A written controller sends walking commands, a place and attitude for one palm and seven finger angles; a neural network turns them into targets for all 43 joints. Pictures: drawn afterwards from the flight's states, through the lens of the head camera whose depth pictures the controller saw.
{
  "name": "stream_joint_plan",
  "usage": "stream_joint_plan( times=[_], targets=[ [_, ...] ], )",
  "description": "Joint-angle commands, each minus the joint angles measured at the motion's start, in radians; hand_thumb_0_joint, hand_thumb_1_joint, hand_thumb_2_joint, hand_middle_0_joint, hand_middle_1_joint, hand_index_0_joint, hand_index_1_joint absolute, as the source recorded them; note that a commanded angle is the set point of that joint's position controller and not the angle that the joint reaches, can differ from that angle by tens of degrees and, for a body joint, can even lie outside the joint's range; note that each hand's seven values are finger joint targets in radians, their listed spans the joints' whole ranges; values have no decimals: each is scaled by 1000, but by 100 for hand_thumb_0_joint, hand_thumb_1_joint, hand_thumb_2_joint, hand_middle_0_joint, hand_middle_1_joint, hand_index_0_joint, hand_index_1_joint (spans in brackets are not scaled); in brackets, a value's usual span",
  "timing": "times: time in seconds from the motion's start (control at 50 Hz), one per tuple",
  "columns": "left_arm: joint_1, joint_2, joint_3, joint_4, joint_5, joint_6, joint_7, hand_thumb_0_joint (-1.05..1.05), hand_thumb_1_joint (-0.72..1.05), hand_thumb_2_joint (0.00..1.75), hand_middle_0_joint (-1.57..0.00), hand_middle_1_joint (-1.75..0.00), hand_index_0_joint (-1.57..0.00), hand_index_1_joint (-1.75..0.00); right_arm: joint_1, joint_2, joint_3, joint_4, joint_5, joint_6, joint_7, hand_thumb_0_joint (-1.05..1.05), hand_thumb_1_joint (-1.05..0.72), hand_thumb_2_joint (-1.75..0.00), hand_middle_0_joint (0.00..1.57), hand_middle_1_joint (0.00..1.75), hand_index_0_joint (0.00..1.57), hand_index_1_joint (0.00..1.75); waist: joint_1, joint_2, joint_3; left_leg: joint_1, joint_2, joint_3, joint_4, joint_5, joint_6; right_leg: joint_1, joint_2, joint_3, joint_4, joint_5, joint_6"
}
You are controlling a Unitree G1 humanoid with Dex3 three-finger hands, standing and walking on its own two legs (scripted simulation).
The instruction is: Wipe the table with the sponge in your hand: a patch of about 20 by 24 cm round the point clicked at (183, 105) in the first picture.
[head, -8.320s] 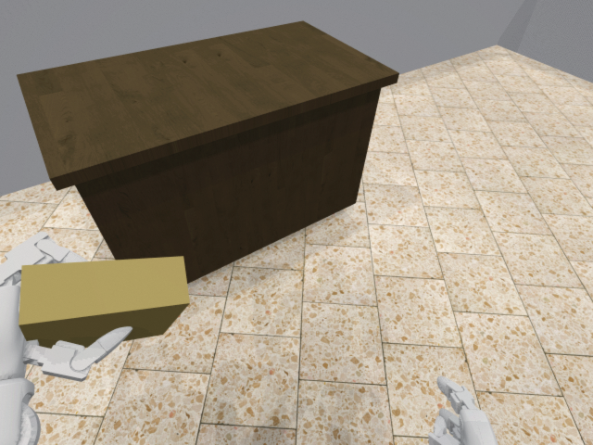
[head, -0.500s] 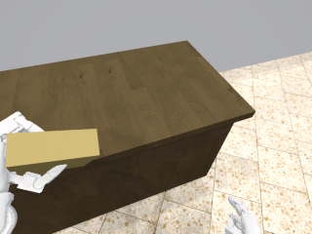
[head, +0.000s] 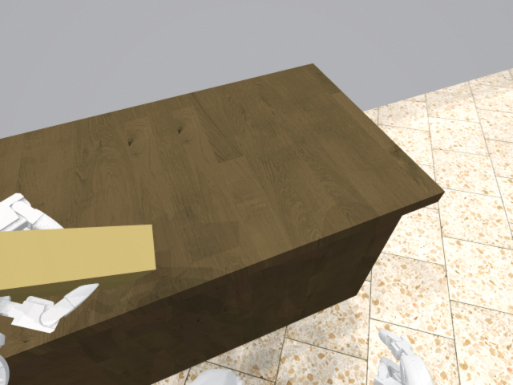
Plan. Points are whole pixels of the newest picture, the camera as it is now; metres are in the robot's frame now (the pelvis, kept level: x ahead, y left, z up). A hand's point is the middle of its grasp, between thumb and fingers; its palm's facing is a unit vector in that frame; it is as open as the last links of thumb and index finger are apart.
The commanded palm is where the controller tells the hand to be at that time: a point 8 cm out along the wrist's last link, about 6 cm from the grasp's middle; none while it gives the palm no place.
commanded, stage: shuffle to correct the standing spot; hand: left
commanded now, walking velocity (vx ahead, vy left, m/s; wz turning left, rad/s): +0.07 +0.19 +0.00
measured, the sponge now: (99, 262) +0.23 +0.19 +0.15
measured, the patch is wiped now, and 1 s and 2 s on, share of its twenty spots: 0.00 0.00 0.00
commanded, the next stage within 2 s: come to a stop and stand still in 0.08 s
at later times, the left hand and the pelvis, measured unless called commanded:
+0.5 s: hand out of the picture +0.22 +0.29 +0.19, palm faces +0.39 -0.84 -0.38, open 9.1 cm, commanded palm +0.17 +0.34 +0.19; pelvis +0.01 +0.06 +0.00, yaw +0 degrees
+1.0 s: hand out of the picture +0.25 +0.36 +0.20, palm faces +0.43 -0.78 -0.45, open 9.1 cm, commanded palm +0.17 +0.36 +0.19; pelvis +0.00 +0.09 +0.01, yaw -2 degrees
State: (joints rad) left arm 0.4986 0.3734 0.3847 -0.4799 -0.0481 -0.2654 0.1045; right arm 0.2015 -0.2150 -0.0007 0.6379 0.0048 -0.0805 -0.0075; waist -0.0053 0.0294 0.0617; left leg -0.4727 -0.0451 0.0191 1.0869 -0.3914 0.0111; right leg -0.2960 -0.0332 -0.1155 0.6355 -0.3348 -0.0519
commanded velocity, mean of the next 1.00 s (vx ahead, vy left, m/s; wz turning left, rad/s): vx -0.01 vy -0.02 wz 0.00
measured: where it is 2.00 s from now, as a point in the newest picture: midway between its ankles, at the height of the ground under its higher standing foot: outside the picture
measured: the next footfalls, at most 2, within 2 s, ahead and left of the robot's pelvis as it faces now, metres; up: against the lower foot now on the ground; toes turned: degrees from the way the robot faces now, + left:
left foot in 0.22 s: +0.10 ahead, +0.20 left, +0.00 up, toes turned +1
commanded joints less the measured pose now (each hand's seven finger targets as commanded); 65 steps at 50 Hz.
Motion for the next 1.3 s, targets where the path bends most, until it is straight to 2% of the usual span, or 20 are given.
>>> stream_joint_plan(
  times=[0.0,0.14,0.18,0.22,0.26,0.32,0.38,0.42,0.44,0.48,0.6,0.84,0.86,0.88,0.9,0.92,0.96,1.12,1.16,1.28],
  targets=[
    [-15,166,140,-145,-3,-68,40,0,10,130,-120,-160,-120,-160,-78,-102,-43,-152,-7,-39,-6,0,-90,-90,20,30,20,30,11,-126,-122,-217,118,-84,49,49,-11,245,-315,297,-226,555,-107],
    [-137,181,106,-301,3,-56,62,0,10,130,-120,-160,-120,-160,-100,-82,-57,-175,-11,-105,-42,0,-90,-90,20,30,20,30,28,-171,-174,249,20,144,-549,245,6,142,-233,159,-107,552,-26],
    [-111,175,110,-319,2,-52,62,0,10,130,-120,-160,-120,-160,-82,-90,-69,-178,-6,-105,-55,0,-90,-90,20,30,20,30,5,-92,-210,410,83,80,-632,363,38,78,-178,116,78,525,24],
    [-140,187,124,-352,8,-53,62,0,10,130,-120,-160,-120,-160,-68,-118,-84,-199,1,-97,-50,0,-90,-90,20,30,20,30,13,158,-248,511,347,-252,-689,753,173,-141,-32,71,372,-150,76],
    [-77,188,145,-205,12,-23,58,0,10,130,-120,-160,-120,-160,-78,-100,-76,-175,-2,-89,-53,0,-90,-90,20,30,20,30,18,103,-147,352,378,-262,-737,692,209,-165,-15,101,447,-220,79],
    [-123,155,128,-248,12,-13,44,0,10,130,-120,-160,-120,-160,-75,-84,-50,-178,4,-90,-28,0,-90,-90,20,30,20,30,17,176,-162,221,299,-87,-706,578,119,30,-26,73,120,-89,65],
    [-94,151,100,-328,2,-7,30,0,10,130,-120,-160,-120,-160,-90,-85,-21,-204,6,-96,-18,0,-90,-90,20,30,20,30,10,179,-167,145,256,-72,-655,234,58,176,-8,67,-180,102,53],
    [-140,182,110,-335,0,4,30,0,10,130,-120,-160,-120,-160,-99,-76,-12,-207,-1,-102,-19,0,-90,-90,20,30,20,30,0,66,-136,116,170,-27,-611,27,11,160,-60,188,-272,215,24],
    [-114,141,79,-300,-13,26,25,0,10,130,-120,-160,-120,-160,-70,-75,-26,-201,6,-100,-19,0,-90,-90,20,30,20,30,-1,-106,-136,191,108,7,-512,28,-11,50,-110,281,-317,105,-6],
    [-91,130,59,-283,-29,64,31,0,10,130,-120,-160,-120,-160,-72,-82,-19,-195,2,-83,-24,0,-90,-90,20,30,20,30,-9,-150,-113,270,88,-8,-418,110,-12,-67,-173,318,-371,27,-63],
    [-158,142,72,-181,-13,70,36,0,10,130,-120,-160,-120,-160,-106,-89,-3,-183,0,-80,-62,0,-90,-90,20,30,20,30,10,76,-113,205,195,-144,-770,129,27,108,-10,162,-243,99,44],
    [-64,169,86,-287,-2,63,49,0,10,130,-120,-160,-120,-160,-99,-101,-19,-202,-1,-82,-60,0,-90,-90,20,30,20,30,13,52,-141,194,140,-94,-747,115,11,176,-30,163,-319,140,34],
    [-67,201,111,-307,0,60,54,0,10,130,-120,-160,-120,-160,-103,-103,-20,-194,2,-81,-64,0,-90,-90,20,30,20,30,11,65,-143,213,139,-89,-748,127,5,167,-25,164,-315,157,33],
    [-1059,941,633,-451,138,-42,32,0,10,130,-120,-160,-120,-160,26,-126,-37,-178,-40,-123,-61,0,-90,-90,20,30,20,30,50,-85,8,110,147,-12,-560,250,22,-30,-85,235,-398,219,91],
    [-524,358,249,88,43,-14,-8,0,10,130,-120,-160,-120,-160,-18,-32,-6,-120,-16,-115,-58,0,-90,-90,20,30,20,30,18,-108,-204,249,48,-13,-581,247,14,47,-114,229,-338,210,3],
    [-249,299,219,66,7,-17,-1,0,10,130,-120,-160,-120,-160,-40,-81,-41,-181,-3,-127,-54,0,-90,-90,20,30,20,30,74,-38,-135,251,79,-14,-584,236,-5,59,-90,300,-377,251,31],
    [-174,123,63,22,-25,-27,-22,0,10,130,-120,-160,-120,-160,-55,-106,-50,-183,16,-143,-30,0,-90,-90,20,30,20,30,48,131,-213,321,81,-13,-665,242,5,123,-72,236,-289,205,12],
    [-177,197,79,-143,2,-47,0,0,10,130,-120,-160,-120,-160,-75,-115,-31,-208,14,-158,-20,0,-90,-90,20,30,20,30,43,-87,-92,139,135,-109,-814,-42,19,121,5,139,-274,4,53],
    [-253,276,162,-178,10,-54,13,0,10,130,-120,-160,-120,-160,-101,-111,-25,-205,15,-155,-34,0,-90,-90,20,30,20,30,39,-30,-83,145,146,-113,-832,-70,23,110,9,140,-258,15,55],
    [-311,185,86,-246,9,-87,2,0,10,130,-120,-160,-120,-160,-74,-96,-13,-201,-2,-181,-32,0,-90,-90,20,30,20,30,34,177,-172,194,154,-118,-804,87,21,188,-1,110,-200,171,37]
  ],
)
